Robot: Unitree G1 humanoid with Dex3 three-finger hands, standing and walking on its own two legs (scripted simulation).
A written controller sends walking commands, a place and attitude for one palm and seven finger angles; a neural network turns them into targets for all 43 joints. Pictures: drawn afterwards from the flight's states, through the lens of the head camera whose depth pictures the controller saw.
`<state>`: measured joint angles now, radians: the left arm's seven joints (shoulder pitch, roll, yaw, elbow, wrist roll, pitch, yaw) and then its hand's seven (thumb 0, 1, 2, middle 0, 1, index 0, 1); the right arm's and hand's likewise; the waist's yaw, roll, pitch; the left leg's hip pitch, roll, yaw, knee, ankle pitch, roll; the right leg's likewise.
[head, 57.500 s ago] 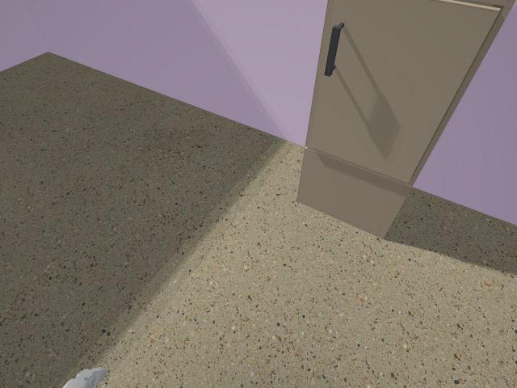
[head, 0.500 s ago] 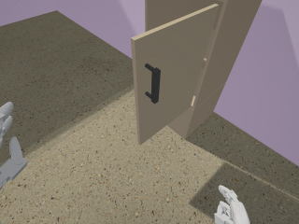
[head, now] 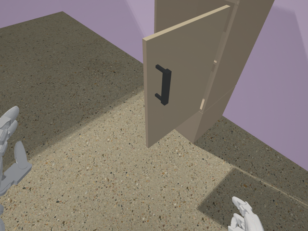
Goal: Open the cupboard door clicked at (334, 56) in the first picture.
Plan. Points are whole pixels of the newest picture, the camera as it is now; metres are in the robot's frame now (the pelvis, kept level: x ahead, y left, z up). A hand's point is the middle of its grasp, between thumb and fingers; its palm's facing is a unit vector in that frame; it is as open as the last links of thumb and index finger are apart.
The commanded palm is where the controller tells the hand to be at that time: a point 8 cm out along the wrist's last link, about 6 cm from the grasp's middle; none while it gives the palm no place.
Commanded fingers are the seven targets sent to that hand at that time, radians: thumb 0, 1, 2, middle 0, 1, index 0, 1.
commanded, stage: let the arm hang, fingers relaxed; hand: left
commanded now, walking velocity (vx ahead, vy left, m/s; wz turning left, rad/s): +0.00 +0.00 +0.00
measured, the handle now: (161, 85) +0.57 +0.01 +0.04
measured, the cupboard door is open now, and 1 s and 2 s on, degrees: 88 88 88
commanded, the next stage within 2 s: look to check the result in 1.08 s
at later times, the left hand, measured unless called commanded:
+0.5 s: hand out of the picture -0.04 +0.16 -0.18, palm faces +0.06 -0.98 -0.21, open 7.2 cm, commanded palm none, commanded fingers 0.00 0.90 0.90 -0.20 -0.30 -0.20 -0.30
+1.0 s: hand out of the picture +0.00 +0.14 -0.18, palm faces +0.07 -0.98 -0.17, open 7.3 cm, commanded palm none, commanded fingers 0.00 0.90 0.90 -0.20 -0.30 -0.20 -0.30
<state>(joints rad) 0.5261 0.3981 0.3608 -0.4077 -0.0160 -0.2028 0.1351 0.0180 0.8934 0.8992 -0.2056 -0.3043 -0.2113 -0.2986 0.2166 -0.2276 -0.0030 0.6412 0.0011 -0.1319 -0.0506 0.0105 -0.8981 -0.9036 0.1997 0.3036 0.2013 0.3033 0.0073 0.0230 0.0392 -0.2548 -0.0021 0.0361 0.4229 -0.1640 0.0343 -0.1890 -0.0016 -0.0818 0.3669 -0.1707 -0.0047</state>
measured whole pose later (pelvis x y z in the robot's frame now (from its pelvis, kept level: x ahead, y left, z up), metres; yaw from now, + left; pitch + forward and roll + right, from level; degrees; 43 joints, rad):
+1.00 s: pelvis +0.01 -0.02 +0.00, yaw +1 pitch -2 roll +0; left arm 0.28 0.12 0.02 1.14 0.01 0.00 0.03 0.02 0.93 0.90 -0.20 -0.30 -0.20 -0.30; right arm 0.31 -0.11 0.01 1.13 -0.03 0.01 -0.03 0.00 -0.90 -0.90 0.20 0.30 0.20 0.30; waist -0.01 0.01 0.04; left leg -0.22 -0.01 0.01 0.44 -0.18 0.01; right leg -0.18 -0.01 -0.10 0.44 -0.23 -0.03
